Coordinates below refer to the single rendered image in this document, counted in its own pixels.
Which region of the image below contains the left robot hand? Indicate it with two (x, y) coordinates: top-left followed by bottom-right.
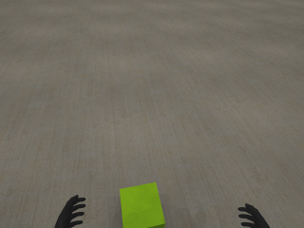
(54, 195), (86, 228)

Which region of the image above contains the right robot hand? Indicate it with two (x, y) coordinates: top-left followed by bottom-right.
(238, 203), (270, 228)

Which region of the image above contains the carton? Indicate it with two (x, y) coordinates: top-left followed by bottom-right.
(120, 182), (165, 228)

